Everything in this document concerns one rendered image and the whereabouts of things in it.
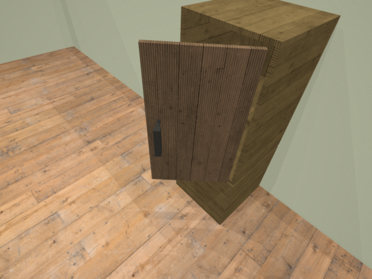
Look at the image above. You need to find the cupboard door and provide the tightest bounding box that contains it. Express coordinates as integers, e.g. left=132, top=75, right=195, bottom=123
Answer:
left=138, top=40, right=268, bottom=183

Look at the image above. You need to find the handle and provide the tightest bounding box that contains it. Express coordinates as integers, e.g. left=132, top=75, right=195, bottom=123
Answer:
left=153, top=119, right=162, bottom=157

